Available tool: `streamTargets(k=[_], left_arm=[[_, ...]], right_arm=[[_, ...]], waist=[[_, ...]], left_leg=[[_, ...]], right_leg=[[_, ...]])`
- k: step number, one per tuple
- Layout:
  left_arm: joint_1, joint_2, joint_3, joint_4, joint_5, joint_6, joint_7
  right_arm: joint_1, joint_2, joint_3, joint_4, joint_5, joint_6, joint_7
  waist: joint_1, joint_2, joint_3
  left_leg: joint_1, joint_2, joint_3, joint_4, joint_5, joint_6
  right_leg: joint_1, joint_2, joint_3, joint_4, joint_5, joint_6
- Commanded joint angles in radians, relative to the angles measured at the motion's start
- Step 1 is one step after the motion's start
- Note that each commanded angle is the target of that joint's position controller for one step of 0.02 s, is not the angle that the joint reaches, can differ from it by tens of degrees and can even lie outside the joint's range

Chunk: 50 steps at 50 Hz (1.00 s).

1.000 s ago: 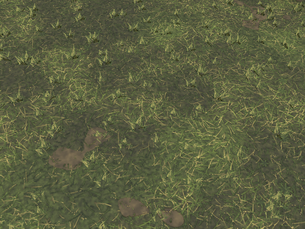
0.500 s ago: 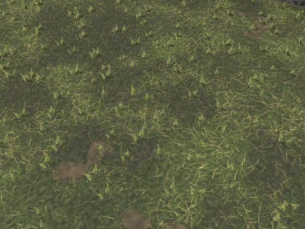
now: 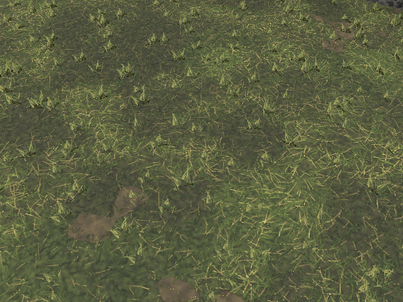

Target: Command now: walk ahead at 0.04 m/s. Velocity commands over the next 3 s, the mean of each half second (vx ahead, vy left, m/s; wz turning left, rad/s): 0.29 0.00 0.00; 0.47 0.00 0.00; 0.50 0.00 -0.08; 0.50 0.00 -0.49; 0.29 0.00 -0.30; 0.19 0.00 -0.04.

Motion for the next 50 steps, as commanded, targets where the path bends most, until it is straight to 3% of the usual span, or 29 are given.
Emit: streamTargets(k=[1, 3, 4, 7, 8, 10, 12, 13, 14, 15, 16, 18, 20, 22, 25, 30, 32, 33, 34, 35, 36, 37, 38, 39, 40, 42, 44, 47, 50], left_arm=[[0.030, 0.101, 0.021, -0.011, -0.002, -0.008, 0.005], [0.040, 0.133, 0.032, -0.002, -0.015, -0.001, 0.011], [0.052, 0.144, 0.034, -0.003, -0.021, -0.005, 0.014], [0.125, 0.213, 0.058, 0.024, -0.032, -0.034, 0.010], [0.106, 0.211, 0.058, 0.017, -0.028, -0.040, 0.008], [0.019, 0.200, 0.055, -0.011, -0.038, -0.043, -0.002], [-0.048, 0.170, 0.047, -0.033, -0.043, -0.038, -0.008], [-0.072, 0.110, 0.029, -0.049, -0.032, -0.044, -0.013], [-0.084, 0.074, 0.022, -0.092, -0.033, -0.062, -0.009], [-0.093, 0.115, 0.032, -0.095, -0.049, -0.076, -0.009], [-0.060, 0.122, 0.033, -0.085, -0.063, -0.086, -0.018], [-0.064, 0.128, 0.038, -0.070, -0.046, -0.097, -0.030], [-0.091, 0.121, 0.042, -0.074, -0.030, -0.095, -0.044], [-0.134, 0.085, 0.032, -0.089, -0.024, -0.085, -0.054], [-0.279, 0.046, 0.010, -0.144, -0.027, -0.080, -0.057], [-0.371, 0.087, 0.010, -0.188, -0.039, -0.079, -0.072], [-0.333, 0.121, 0.024, -0.186, -0.036, -0.083, -0.078], [-0.271, 0.146, 0.037, -0.172, -0.034, -0.083, -0.077], [-0.130, 0.179, 0.058, -0.131, -0.036, -0.080, -0.071], [0.048, 0.219, 0.079, -0.079, -0.038, -0.074, -0.061], [0.197, 0.314, 0.101, -0.048, -0.009, -0.069, -0.053], [0.217, 0.273, 0.086, -0.031, -0.014, -0.065, -0.060], [0.121, 0.207, 0.064, -0.038, -0.022, -0.071, -0.063], [0.028, 0.167, 0.052, -0.057, -0.020, -0.076, -0.062], [-0.045, 0.143, 0.043, -0.064, -0.012, -0.084, -0.067], [-0.095, 0.107, 0.033, -0.059, 0.004, -0.096, -0.075], [-0.070, 0.117, 0.034, -0.036, -0.001, -0.101, -0.074], [-0.008, 0.158, 0.042, -0.009, -0.001, -0.103, -0.052], [0.045, 0.172, 0.042, 0.005, -0.007, -0.093, -0.034]], right_arm=[[0.026, -0.095, -0.018, -0.004, 0.001, -0.008, -0.005], [0.033, -0.107, -0.024, 0.005, 0.014, -0.010, -0.006], [0.017, -0.105, -0.023, -0.005, 0.016, -0.020, -0.005], [-0.040, -0.059, -0.013, -0.034, 0.027, -0.074, 0.016], [-0.041, -0.070, -0.016, -0.035, 0.029, -0.084, 0.024], [0.022, -0.059, -0.014, -0.013, 0.036, -0.099, 0.036], [0.178, -0.079, -0.031, 0.070, 0.025, -0.102, 0.037], [0.294, -0.127, -0.046, 0.099, 0.021, -0.102, 0.033], [0.393, -0.243, -0.070, 0.107, 0.023, -0.107, 0.040], [0.358, -0.194, -0.049, 0.096, 0.005, -0.122, 0.046], [0.292, -0.138, -0.031, 0.073, 0.007, -0.134, 0.046], [0.224, -0.125, -0.020, 0.045, 0.011, -0.137, 0.053], [0.240, -0.079, -0.001, 0.047, 0.005, -0.122, 0.051], [0.273, -0.094, 0.001, 0.051, 0.004, -0.110, 0.039], [0.279, -0.137, -0.001, 0.040, 0.000, -0.102, 0.020], [0.321, -0.161, -0.012, 0.058, 0.021, -0.105, 0.016], [0.299, -0.177, -0.021, 0.052, 0.019, -0.098, 0.017], [0.285, -0.191, -0.026, 0.046, 0.014, -0.091, 0.017], [0.268, -0.191, -0.027, 0.040, 0.007, -0.081, 0.018], [0.258, -0.178, -0.021, 0.025, -0.001, -0.075, 0.018], [0.360, -0.067, 0.010, 0.000, -0.010, -0.086, 0.029], [0.390, -0.018, 0.027, 0.021, 0.011, -0.113, 0.037], [0.286, -0.120, -0.002, -0.011, 0.040, -0.137, 0.042], [0.190, -0.153, -0.009, -0.043, 0.057, -0.148, 0.040], [0.149, -0.147, -0.012, -0.052, 0.047, -0.148, 0.031], [0.184, -0.115, -0.020, -0.044, 0.024, -0.121, 0.021], [0.195, -0.082, -0.018, -0.048, 0.021, -0.100, 0.018], [0.063, -0.113, -0.027, -0.103, 0.008, -0.093, 0.014], [-0.046, -0.099, -0.023, -0.139, 0.004, -0.104, 0.025]], waist=[[-0.002, -0.005, -0.039], [0.004, -0.035, 0.017], [0.013, -0.055, 0.063], [0.033, -0.185, 0.117], [0.023, -0.171, 0.120], [-0.032, -0.159, 0.107], [-0.097, -0.101, 0.055], [-0.131, 0.050, 0.006], [-0.146, 0.300, -0.012], [-0.121, 0.218, 0.021], [-0.077, 0.130, 0.064], [-0.046, 0.064, 0.069], [-0.042, 0.078, 0.050], [-0.052, 0.083, 0.047], [-0.078, 0.073, 0.085], [-0.067, 0.099, 0.118], [-0.023, 0.103, 0.074], [0.017, 0.123, 0.015], [0.091, 0.129, -0.074], [0.169, 0.115, -0.180], [0.143, -0.104, -0.357], [0.125, -0.261, -0.480], [0.118, -0.191, -0.298], [0.090, -0.123, -0.166], [0.050, -0.039, -0.087], [-0.016, -0.065, -0.060], [-0.036, -0.073, -0.035], [-0.018, -0.041, 0.016], [0.014, -0.036, 0.022]], left_leg=[[0.017, 0.019, -0.016, -0.079, 0.081, 0.025], [-0.075, -0.020, 0.022, -0.031, -0.265, 0.048], [-0.144, -0.019, 0.024, -0.003, -0.345, 0.058], [-0.258, 0.002, 0.074, 0.215, -0.161, 0.059], [-0.256, 0.026, 0.057, 0.244, -0.164, 0.072], [-0.126, 0.035, 0.073, 0.095, -0.176, 0.103], [0.184, -0.010, 0.095, -0.067, 0.012, 0.090], [0.308, 0.122, -0.114, -0.163, -0.075, 0.123], [0.407, 0.334, -0.520, -0.324, -0.205, 0.251], [0.366, 0.406, -0.647, -0.353, -0.227, 0.315], [0.365, 0.384, -0.561, -0.342, -0.207, 0.297], [0.352, 0.318, -0.377, -0.357, -0.060, 0.226], [0.315, 0.255, -0.224, -0.367, 0.178, 0.187], [0.282, 0.225, -0.136, -0.376, 0.315, 0.190], [0.160, 0.191, -0.056, -0.417, 0.320, 0.183], [0.208, 0.248, -0.027, -0.426, 0.342, 0.174], [0.281, 0.269, -0.009, -0.342, 0.549, 0.151], [0.302, 0.269, 0.004, -0.256, 0.739, 0.140], [0.283, 0.242, 0.032, -0.090, 0.892, 0.120], [0.146, 0.200, 0.053, 0.136, 0.837, 0.090], [-0.228, 0.070, 0.082, 0.538, 0.410, 0.037], [-0.397, -0.054, -0.030, 0.793, -0.252, 0.021], [-0.506, 0.013, -0.083, 0.885, -0.225, 0.047], [-0.522, 0.065, -0.048, 0.874, -0.140, 0.067], [-0.474, 0.113, -0.029, 0.807, -0.054, 0.068], [-0.348, 0.164, -0.037, 0.712, 0.017, 0.067], [-0.335, 0.176, -0.023, 0.656, 0.027, 0.055], [-0.460, 0.192, -0.015, 0.498, 0.160, 0.021], [-0.480, 0.171, 0.007, 0.284, 0.338, 0.011]], right_leg=[[-0.015, -0.028, 0.032, -0.105, 0.036, -0.019], [-0.060, -0.034, 0.069, -0.127, -0.332, -0.063], [-0.082, -0.074, 0.133, -0.167, -0.462, -0.096], [-0.051, -0.305, 0.470, -0.347, -0.574, -0.230], [-0.069, -0.328, 0.495, -0.365, -0.529, -0.243], [-0.124, -0.286, 0.391, -0.338, -0.422, -0.203], [-0.259, -0.147, 0.192, -0.190, -0.248, -0.123], [-0.356, -0.063, 0.072, 0.068, -0.137, -0.068], [-0.545, 0.043, -0.036, 0.365, -0.172, -0.019], [-0.638, 0.014, 0.064, 0.572, -0.272, -0.030], [-0.703, -0.035, 0.107, 0.655, -0.190, -0.054], [-0.724, -0.095, 0.083, 0.630, -0.020, -0.074], [-0.655, -0.118, 0.047, 0.552, 0.071, -0.055], [-0.626, -0.109, 0.004, 0.464, 0.129, -0.021], [-0.515, -0.074, -0.039, 0.221, 0.253, 0.005], [-0.418, -0.048, -0.027, 0.037, 0.321, -0.034], [-0.349, -0.028, -0.029, 0.012, 0.279, -0.068], [-0.254, 0.000, -0.048, 0.023, 0.250, -0.087], [-0.078, 0.033, -0.070, 0.029, 0.230, -0.113], [0.184, -0.003, -0.027, 0.044, 0.226, -0.147], [0.591, -0.271, 0.373, 0.025, 0.074, -0.281], [0.666, -0.407, 0.790, -0.210, -0.133, -0.365], [0.518, -0.363, 0.713, -0.261, -0.202, -0.304], [0.347, -0.332, 0.552, -0.279, -0.136, -0.267], [0.176, -0.293, 0.424, -0.310, -0.003, -0.246], [0.009, -0.226, 0.282, -0.359, 0.110, -0.222], [-0.060, -0.217, 0.225, -0.402, 0.143, -0.243], [-0.040, -0.212, 0.181, -0.439, 0.184, -0.252], [0.006, -0.183, 0.114, -0.435, 0.254, -0.220]])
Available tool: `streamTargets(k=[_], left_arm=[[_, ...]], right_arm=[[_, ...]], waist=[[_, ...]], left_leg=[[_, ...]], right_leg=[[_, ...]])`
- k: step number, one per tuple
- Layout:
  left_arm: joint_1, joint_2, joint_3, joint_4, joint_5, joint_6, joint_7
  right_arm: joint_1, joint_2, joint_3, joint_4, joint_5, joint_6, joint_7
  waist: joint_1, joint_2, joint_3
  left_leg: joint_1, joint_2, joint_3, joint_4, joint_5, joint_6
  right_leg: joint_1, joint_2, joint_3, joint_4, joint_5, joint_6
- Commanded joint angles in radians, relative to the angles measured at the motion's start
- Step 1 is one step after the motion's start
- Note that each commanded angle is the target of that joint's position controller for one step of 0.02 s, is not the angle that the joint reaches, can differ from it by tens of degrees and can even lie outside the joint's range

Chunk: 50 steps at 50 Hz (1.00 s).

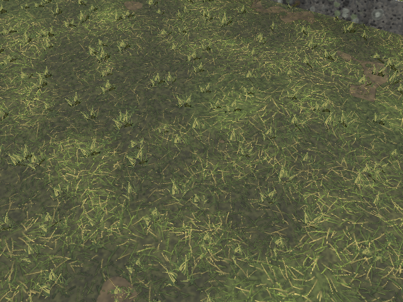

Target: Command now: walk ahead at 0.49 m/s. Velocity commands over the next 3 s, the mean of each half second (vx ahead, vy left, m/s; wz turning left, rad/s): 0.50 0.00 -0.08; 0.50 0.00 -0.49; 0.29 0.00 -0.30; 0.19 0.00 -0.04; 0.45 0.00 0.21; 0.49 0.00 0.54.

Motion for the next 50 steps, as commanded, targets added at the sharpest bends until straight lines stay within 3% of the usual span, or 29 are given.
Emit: streamTargets(k=[1, 5, 8, 10, 11, 12, 13, 14, 15, 16, 17, 18, 19, 21, 23, 26, 29, 34, 37, 39, 40, 41, 42, 43, 44, 45, 46, 47, 50], left_arm=[[-0.040, 0.154, 0.026, -0.061, -0.007, -0.012, 0.020], [0.054, 0.167, 0.028, -0.023, -0.020, 0.000, 0.024], [0.092, 0.174, 0.034, -0.002, -0.022, 0.020, 0.028], [0.079, 0.189, 0.040, -0.003, -0.022, 0.032, 0.030], [0.058, 0.198, 0.043, -0.009, -0.021, 0.037, 0.031], [0.040, 0.186, 0.037, -0.015, -0.017, 0.043, 0.030], [0.038, 0.154, 0.021, -0.037, -0.004, 0.042, 0.031], [0.151, 0.034, -0.015, -0.052, -0.001, 0.020, 0.020], [0.130, 0.073, -0.009, -0.035, -0.016, -0.007, 0.015], [0.043, 0.159, 0.015, -0.060, -0.051, -0.022, 0.010], [-0.017, 0.162, 0.017, -0.072, -0.059, -0.026, 0.014], [-0.047, 0.149, 0.021, -0.075, -0.048, -0.019, 0.021], [-0.034, 0.137, 0.028, -0.068, -0.040, -0.002, 0.027], [0.008, 0.082, 0.023, -0.055, -0.037, 0.029, 0.027], [-0.019, 0.076, 0.027, -0.073, -0.036, 0.044, 0.030], [-0.097, 0.077, 0.032, -0.109, -0.026, 0.041, 0.025], [-0.196, 0.057, 0.023, -0.145, -0.019, 0.034, 0.007], [-0.338, 0.045, 0.011, -0.231, -0.021, 0.034, -0.025], [-0.322, 0.075, 0.025, -0.266, -0.025, 0.037, -0.045], [-0.151, 0.137, 0.061, -0.241, -0.030, 0.042, -0.045], [0.013, 0.203, 0.097, -0.202, -0.032, 0.045, -0.032], [0.109, 0.305, 0.125, -0.184, -0.032, 0.056, -0.006], [0.078, 0.335, 0.119, -0.216, -0.027, 0.043, -0.011], [0.084, 0.248, 0.095, -0.217, -0.018, 0.036, -0.012], [0.039, 0.199, 0.083, -0.220, -0.020, 0.027, -0.009], [-0.038, 0.172, 0.075, -0.237, -0.022, 0.023, -0.010], [-0.096, 0.137, 0.064, -0.255, -0.019, 0.022, -0.008], [-0.120, 0.127, 0.058, -0.270, -0.011, 0.022, -0.004], [-0.097, 0.169, 0.069, -0.274, -0.016, 0.018, 0.013]], right_arm=[[-0.042, -0.032, -0.003, -0.057, -0.003, -0.012, 0.009], [-0.177, -0.024, 0.011, -0.102, 0.009, -0.018, 0.029], [-0.236, -0.039, 0.013, -0.140, 0.013, -0.026, 0.049], [-0.204, -0.066, 0.005, -0.144, 0.015, -0.031, 0.057], [-0.141, -0.091, -0.006, -0.131, 0.015, -0.033, 0.057], [0.004, -0.130, -0.029, -0.088, 0.014, -0.034, 0.053], [0.201, -0.195, -0.053, -0.040, 0.003, -0.032, 0.044], [0.318, -0.291, -0.077, -0.011, -0.010, -0.023, 0.039], [0.318, -0.207, -0.051, -0.012, -0.004, -0.020, 0.042], [0.232, -0.152, -0.032, -0.024, 0.000, -0.021, 0.039], [0.145, -0.119, -0.022, -0.046, -0.002, -0.022, 0.036], [0.084, -0.088, -0.013, -0.051, -0.008, -0.026, 0.039], [0.049, -0.058, -0.004, -0.051, -0.015, -0.034, 0.042], [0.045, -0.059, -0.007, -0.034, -0.021, -0.044, 0.044], [0.063, -0.082, -0.014, -0.016, -0.026, -0.049, 0.036], [0.087, -0.098, -0.018, -0.001, -0.028, -0.047, 0.018], [0.098, -0.114, -0.019, 0.002, -0.021, -0.043, 0.004], [0.189, -0.137, -0.030, 0.037, -0.002, -0.009, -0.006], [0.162, -0.170, -0.042, 0.022, 0.005, 0.017, -0.013], [0.135, -0.192, -0.048, 0.004, 0.005, 0.035, -0.023], [0.128, -0.186, -0.043, -0.008, 0.005, 0.037, -0.026], [0.170, -0.106, -0.018, -0.044, -0.023, 0.021, -0.020], [0.203, -0.028, 0.013, -0.085, -0.014, -0.024, -0.001], [0.081, -0.115, -0.008, -0.108, 0.024, -0.062, 0.016], [0.032, -0.124, -0.008, -0.125, 0.040, -0.080, 0.022], [0.029, -0.116, -0.010, -0.114, 0.021, -0.084, 0.014], [0.031, -0.133, -0.022, -0.107, -0.002, -0.075, 0.007], [0.048, -0.133, -0.027, -0.109, -0.008, -0.059, 0.008], [0.032, -0.097, -0.023, -0.133, -0.022, -0.030, 0.004]], waist=[[-0.024, -0.074, 0.056], [0.026, -0.071, 0.079], [0.029, -0.077, 0.086], [-0.004, -0.100, 0.057], [-0.045, -0.119, 0.014], [-0.121, -0.113, -0.075], [-0.193, -0.071, -0.222], [-0.157, 0.166, -0.369], [-0.172, 0.183, -0.414], [-0.162, 0.130, -0.252], [-0.133, 0.061, -0.154], [-0.104, 0.016, -0.082], [-0.068, 0.034, -0.047], [-0.039, 0.052, -0.028], [-0.031, 0.036, 0.003], [-0.045, 0.020, 0.027], [-0.074, 0.010, 0.049], [-0.121, -0.012, 0.092], [-0.079, 0.024, 0.051], [0.022, 0.050, -0.059], [0.104, 0.015, -0.145], [0.085, -0.186, -0.237], [0.017, -0.289, -0.370], [0.074, -0.171, -0.322], [0.057, -0.129, -0.200], [0.004, -0.031, -0.124], [-0.031, -0.029, -0.082], [-0.059, -0.049, -0.071], [-0.072, -0.058, -0.046]], left_leg=[[0.029, -0.009, 0.014, -0.192, 0.177, -0.012], [0.039, -0.046, 0.039, -0.344, 0.211, -0.010], [0.008, -0.060, 0.032, -0.405, 0.119, 0.016], [0.077, -0.083, 0.046, -0.431, 0.035, 0.042], [0.183, -0.114, 0.072, -0.441, 0.003, 0.061], [0.381, -0.146, 0.100, -0.461, 0.015, 0.090], [0.698, -0.043, -0.008, -0.410, 0.043, 0.148], [1.092, 0.208, -0.476, -0.470, -0.133, 0.309], [1.123, 0.254, -0.698, -0.604, -0.198, 0.330], [0.996, 0.226, -0.533, -0.616, -0.206, 0.270], [0.837, 0.189, -0.378, -0.641, -0.136, 0.232], [0.699, 0.150, -0.279, -0.685, -0.085, 0.209], [0.611, 0.111, -0.195, -0.725, -0.048, 0.183], [0.518, 0.092, -0.105, -0.777, 0.011, 0.184], [0.502, 0.089, -0.029, -0.805, 0.074, 0.190], [0.539, 0.079, 0.060, -0.819, 0.128, 0.176], [0.554, 0.064, 0.145, -0.836, 0.131, 0.151], [0.761, 0.130, 0.195, -0.769, 0.222, 0.141], [0.826, 0.149, 0.235, -0.630, 0.569, 0.111], [0.794, 0.123, 0.266, -0.364, 0.827, 0.079], [0.655, 0.078, 0.282, -0.124, 0.718, 0.040], [0.317, -0.021, 0.281, 0.224, 0.135, -0.012], [0.004, -0.222, 0.064, 0.489, -0.523, -0.042], [-0.116, -0.157, -0.063, 0.518, -0.471, -0.013], [-0.143, -0.110, -0.048, 0.456, -0.380, 0.012], [-0.084, -0.064, -0.042, 0.355, -0.308, 0.013], [-0.012, -0.037, -0.038, 0.273, -0.270, 0.004], [0.049, -0.025, -0.042, 0.240, -0.245, -0.006], [0.077, -0.034, -0.012, 0.100, -0.174, -0.055]], right_leg=[[-0.087, -0.258, 0.150, -0.155, 0.120, -0.136], [0.019, -0.280, 0.132, -0.129, 0.119, -0.127], [0.147, -0.333, 0.147, -0.062, 0.182, -0.118], [0.197, -0.352, 0.151, 0.002, 0.315, -0.100], [0.199, -0.342, 0.138, 0.079, 0.483, -0.087], [0.166, -0.295, 0.099, 0.247, 0.620, -0.063], [-0.010, -0.243, 0.060, 0.511, 0.495, -0.031], [-0.440, -0.062, 0.017, 0.910, 0.024, 0.049], [-0.578, -0.035, 0.170, 1.057, -0.419, 0.041], [-0.664, -0.095, 0.194, 1.115, -0.376, 0.021], [-0.649, -0.153, 0.166, 1.079, -0.280, 0.014], [-0.612, -0.189, 0.154, 1.006, -0.207, 0.019], [-0.551, -0.219, 0.163, 0.953, -0.155, 0.021], [-0.486, -0.228, 0.163, 0.924, -0.107, 0.034], [-0.535, -0.226, 0.178, 0.881, -0.039, 0.046], [-0.603, -0.212, 0.189, 0.719, 0.120, 0.059], [-0.568, -0.198, 0.119, 0.536, 0.250, 0.057], [-0.650, -0.185, 0.061, 0.406, 0.180, 0.025], [-0.560, -0.128, -0.011, 0.388, 0.033, -0.020], [-0.311, -0.044, -0.063, 0.375, -0.027, -0.068], [-0.044, -0.028, -0.017, 0.311, 0.023, -0.111], [0.269, -0.249, 0.359, 0.287, 0.000, -0.207], [0.493, -0.436, 0.916, 0.105, -0.120, -0.389], [0.485, -0.409, 0.837, 0.057, -0.123, -0.329], [0.360, -0.370, 0.669, 0.061, -0.061, -0.283], [0.198, -0.322, 0.553, 0.055, 0.028, -0.244], [0.077, -0.287, 0.474, 0.038, 0.122, -0.225], [0.001, -0.267, 0.445, 0.014, 0.169, -0.223], [-0.103, -0.236, 0.370, -0.019, 0.282, -0.230]])
Over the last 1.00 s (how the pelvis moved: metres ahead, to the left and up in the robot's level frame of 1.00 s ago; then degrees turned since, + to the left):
0.40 -0.04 0.01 0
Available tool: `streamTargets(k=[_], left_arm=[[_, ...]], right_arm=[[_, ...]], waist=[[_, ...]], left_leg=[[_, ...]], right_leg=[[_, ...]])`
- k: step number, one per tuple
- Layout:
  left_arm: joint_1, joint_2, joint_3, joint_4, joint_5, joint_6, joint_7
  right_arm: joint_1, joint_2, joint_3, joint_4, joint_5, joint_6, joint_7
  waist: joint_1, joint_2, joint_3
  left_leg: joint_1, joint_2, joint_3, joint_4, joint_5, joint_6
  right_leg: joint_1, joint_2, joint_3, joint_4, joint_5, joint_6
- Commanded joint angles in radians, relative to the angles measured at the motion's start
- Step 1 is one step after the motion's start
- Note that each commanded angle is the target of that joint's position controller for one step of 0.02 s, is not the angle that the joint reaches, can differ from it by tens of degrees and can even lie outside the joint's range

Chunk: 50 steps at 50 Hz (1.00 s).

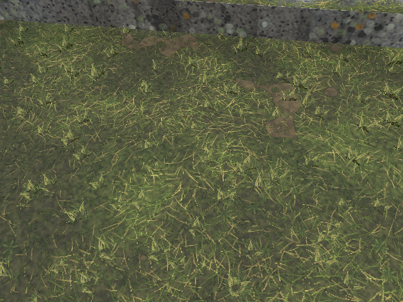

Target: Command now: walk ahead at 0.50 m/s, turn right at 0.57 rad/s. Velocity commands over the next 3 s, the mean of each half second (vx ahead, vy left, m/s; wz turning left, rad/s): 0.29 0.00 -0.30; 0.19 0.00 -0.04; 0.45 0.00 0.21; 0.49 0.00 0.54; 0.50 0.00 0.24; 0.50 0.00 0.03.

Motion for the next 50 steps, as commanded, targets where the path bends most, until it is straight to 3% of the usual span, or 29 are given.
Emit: streamTargets(k=[1, 5, 9, 11, 13, 14, 15, 16, 17, 18, 20, 21, 23, 25, 28, 30, 31, 32, 34, 37, 40, 42, 43, 45, 46, 47, 48, 49, 50], left_arm=[[-0.019, 0.166, 0.039, -0.081, -0.003, -0.020, 0.023], [0.033, 0.161, 0.037, -0.070, -0.009, -0.008, 0.038], [0.105, 0.144, 0.029, -0.032, -0.005, 0.007, 0.045], [0.102, 0.137, 0.026, -0.029, 0.002, 0.015, 0.052], [0.054, 0.128, 0.021, -0.043, 0.005, 0.019, 0.055], [0.048, 0.099, 0.009, -0.065, 0.016, 0.016, 0.054], [0.196, 0.058, -0.007, -0.052, 0.009, 0.009, 0.053], [0.277, 0.087, -0.009, -0.028, 0.002, 0.008, 0.043], [0.220, 0.166, 0.011, -0.024, -0.009, 0.021, 0.040], [0.124, 0.170, 0.014, -0.040, -0.010, 0.039, 0.045], [0.062, 0.136, 0.014, -0.053, 0.004, 0.078, 0.057], [0.079, 0.100, 0.006, -0.047, 0.005, 0.090, 0.062], [0.102, 0.055, -0.007, -0.030, 0.014, 0.091, 0.067], [0.090, 0.056, -0.009, -0.022, 0.015, 0.084, 0.067], [0.070, 0.059, -0.006, -0.009, 0.024, 0.086, 0.060], [0.018, 0.098, -0.004, -0.040, 0.045, 0.086, 0.064], [-0.010, 0.164, 0.012, -0.036, 0.032, 0.087, 0.068], [-0.014, 0.125, 0.008, -0.026, 0.028, 0.081, 0.064], [-0.032, 0.081, -0.005, -0.019, 0.035, 0.062, 0.061], [0.019, 0.099, 0.003, -0.001, 0.016, 0.041, 0.061], [0.081, 0.136, 0.014, 0.008, 0.001, 0.021, 0.058], [0.085, 0.160, 0.021, 0.013, -0.009, 0.007, 0.057], [0.065, 0.153, 0.019, 0.009, -0.011, 0.003, 0.056], [-0.032, 0.126, 0.012, -0.021, -0.012, 0.004, 0.050], [-0.077, 0.083, 0.001, -0.051, -0.013, -0.003, 0.050], [-0.093, 0.052, -0.005, -0.080, -0.006, -0.022, 0.053], [-0.111, 0.085, 0.001, -0.091, -0.010, -0.041, 0.053], [-0.090, 0.101, 0.008, -0.082, -0.022, -0.051, 0.046], [-0.087, 0.086, 0.003, -0.075, -0.025, -0.054, 0.038]], right_arm=[[0.007, -0.076, -0.023, -0.066, -0.013, 0.010, -0.007], [-0.125, -0.038, -0.005, -0.104, -0.005, 0.004, 0.005], [-0.189, -0.060, -0.007, -0.137, -0.006, -0.014, 0.026], [-0.157, -0.085, -0.016, -0.133, -0.013, -0.023, 0.033], [-0.039, -0.106, -0.025, -0.101, -0.027, -0.033, 0.032], [0.051, -0.152, -0.033, -0.092, -0.046, -0.039, 0.028], [0.135, -0.194, -0.038, -0.084, -0.066, -0.028, 0.024], [0.183, -0.122, -0.025, -0.055, -0.029, -0.010, 0.032], [0.139, -0.097, -0.016, -0.069, 0.000, 0.007, 0.036], [0.072, -0.083, -0.009, -0.079, 0.000, 0.023, 0.034], [-0.049, -0.037, 0.016, -0.088, -0.014, 0.040, 0.033], [-0.079, -0.054, 0.011, -0.082, -0.022, 0.049, 0.033], [-0.088, -0.068, 0.003, -0.070, -0.027, 0.055, 0.030], [-0.063, -0.076, 0.000, -0.051, -0.017, 0.059, 0.023], [-0.073, -0.065, 0.009, -0.037, -0.002, 0.074, 0.017], [-0.031, -0.027, 0.026, -0.015, -0.013, 0.074, 0.022], [0.008, -0.042, 0.019, -0.014, -0.016, 0.075, 0.023], [-0.012, -0.049, 0.018, -0.008, -0.019, 0.077, 0.019], [-0.006, -0.036, 0.020, 0.003, -0.011, 0.082, 0.009], [0.023, -0.049, 0.012, 0.023, 0.000, 0.086, 0.000], [-0.004, -0.023, 0.012, 0.014, 0.016, 0.053, 0.010], [-0.010, -0.024, 0.008, 0.010, 0.024, 0.023, 0.023], [0.007, -0.026, 0.006, 0.017, 0.026, 0.012, 0.030], [0.132, -0.048, -0.006, 0.073, 0.028, 0.005, 0.037], [0.197, -0.109, -0.025, 0.100, 0.026, 0.005, 0.035], [0.300, -0.194, -0.051, 0.126, 0.029, 0.009, 0.037], [0.357, -0.178, -0.044, 0.129, 0.016, 0.011, 0.035], [0.327, -0.138, -0.029, 0.120, 0.010, 0.008, 0.032], [0.297, -0.114, -0.023, 0.105, 0.009, 0.008, 0.029]], waist=[[-0.035, -0.046, -0.066], [0.025, -0.095, -0.050], [0.060, -0.117, -0.046], [0.039, -0.130, -0.071], [-0.033, -0.132, -0.120], [-0.065, -0.076, -0.227], [-0.048, 0.128, -0.381], [-0.046, 0.248, -0.505], [-0.060, 0.130, -0.409], [-0.056, 0.057, -0.293], [-0.004, 0.041, -0.142], [0.018, 0.084, -0.112], [0.020, 0.129, -0.131], [0.009, 0.120, -0.184], [0.024, 0.092, -0.165], [0.005, 0.036, -0.104], [-0.051, -0.064, -0.053], [-0.033, -0.086, -0.031], [-0.039, -0.105, -0.016], [-0.024, -0.109, -0.025], [0.001, -0.174, 0.027], [-0.006, -0.216, 0.051], [-0.024, -0.208, 0.043], [-0.094, -0.157, 0.002], [-0.108, -0.018, 0.002], [-0.132, 0.214, -0.029], [-0.163, 0.252, -0.031], [-0.124, 0.144, -0.021], [-0.106, 0.087, -0.028]], left_leg=[[-0.064, 0.008, 0.010, -0.147, 0.119, -0.042], [0.011, -0.048, 0.030, -0.466, 0.392, -0.049], [0.058, -0.094, 0.036, -0.596, 0.471, -0.012], [0.077, -0.101, 0.025, -0.629, 0.415, 0.022], [0.224, -0.105, 0.049, -0.708, 0.495, 0.066], [0.441, 0.005, -0.032, -0.647, 0.816, 0.114], [0.784, 0.245, -0.287, -0.576, 1.147, 0.298], [0.868, 0.346, -0.478, -0.605, 1.086, 0.384], [0.770, 0.307, -0.444, -0.639, 0.822, 0.345], [0.642, 0.255, -0.366, -0.677, 0.638, 0.296], [0.363, 0.174, -0.250, -0.773, 0.419, 0.246], [0.260, 0.124, -0.187, -0.809, 0.380, 0.223], [0.211, 0.082, -0.108, -0.819, 0.439, 0.225], [0.251, 0.095, -0.104, -0.810, 0.418, 0.233], [0.200, 0.069, -0.092, -0.808, 0.078, 0.187], [0.133, 0.015, -0.076, -0.790, -0.167, 0.091], [0.150, -0.053, -0.013, -0.772, -0.166, 0.053], [0.224, -0.071, 0.019, -0.731, -0.102, 0.034], [0.275, -0.067, 0.024, -0.688, -0.012, 0.042], [0.234, -0.107, 0.068, -0.611, -0.172, 0.064], [0.113, -0.134, 0.114, -0.467, -0.160, 0.073], [0.066, -0.115, 0.102, -0.424, -0.085, 0.098], [0.106, -0.106, 0.094, -0.464, -0.070, 0.114], [0.331, -0.089, 0.057, -0.596, 0.004, 0.139], [0.427, -0.011, -0.089, -0.682, -0.041, 0.172], [0.621, 0.139, -0.385, -0.803, -0.017, 0.262], [0.735, 0.264, -0.593, -0.864, 0.098, 0.339], [0.761, 0.271, -0.549, -0.829, 0.150, 0.329], [0.764, 0.246, -0.467, -0.822, 0.172, 0.303]], right_leg=[[0.047, -0.250, 0.252, -0.187, 0.299, -0.186], [0.015, -0.188, 0.180, -0.171, 0.194, -0.117], [0.097, -0.214, 0.209, -0.066, 0.314, -0.076], [0.181, -0.242, 0.251, 0.021, 0.387, -0.056], [0.202, -0.204, 0.244, 0.161, 0.510, -0.014], [0.123, -0.146, 0.218, 0.328, 0.398, 0.025], [-0.133, -0.034, 0.160, 0.656, -0.050, 0.101], [-0.231, -0.012, 0.172, 0.812, -0.543, 0.135], [-0.287, -0.058, 0.198, 0.888, -0.529, 0.148], [-0.321, -0.088, 0.151, 0.892, -0.475, 0.161], [-0.254, -0.160, 0.104, 0.721, -0.396, 0.169], [-0.169, -0.159, 0.064, 0.614, -0.360, 0.172], [-0.053, -0.149, 0.020, 0.456, -0.306, 0.176], [0.011, -0.151, 0.014, 0.337, -0.193, 0.167], [0.135, -0.134, -0.013, 0.136, -0.015, 0.135], [0.164, -0.215, 0.084, 0.042, 0.012, 0.090], [0.060, -0.224, 0.101, 0.045, -0.136, 0.058], [-0.036, -0.199, 0.089, 0.019, -0.270, 0.057], [-0.076, -0.187, 0.080, 0.000, -0.229, 0.086], [-0.056, -0.179, 0.085, 0.009, -0.397, 0.059], [-0.007, -0.288, 0.262, -0.087, -0.527, -0.031], [0.043, -0.377, 0.390, -0.118, -0.439, -0.089], [0.041, -0.377, 0.378, -0.099, -0.352, -0.085], [-0.057, -0.299, 0.247, -0.011, -0.206, -0.023], [-0.158, -0.189, 0.095, 0.162, -0.137, 0.042], [-0.346, -0.080, -0.040, 0.438, -0.140, 0.109], [-0.543, -0.075, 0.016, 0.661, -0.384, 0.117], [-0.618, -0.127, 0.061, 0.780, -0.386, 0.093], [-0.654, -0.163, 0.056, 0.810, -0.313, 0.072]])
Over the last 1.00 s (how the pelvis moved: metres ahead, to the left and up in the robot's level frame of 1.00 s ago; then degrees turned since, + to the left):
0.57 -0.03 -0.01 -20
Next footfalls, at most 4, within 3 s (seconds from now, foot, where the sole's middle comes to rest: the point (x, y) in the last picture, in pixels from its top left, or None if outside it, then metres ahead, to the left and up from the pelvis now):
0.28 left None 0.36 0.13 -0.78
0.60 right None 0.28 -0.11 -0.78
1.32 right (271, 250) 0.64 -0.17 -0.78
1.86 left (191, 186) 0.90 0.12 -0.78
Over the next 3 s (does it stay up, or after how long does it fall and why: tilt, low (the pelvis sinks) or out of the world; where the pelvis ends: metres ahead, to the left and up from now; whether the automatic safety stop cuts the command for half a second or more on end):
stays up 1.37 0.22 -0.01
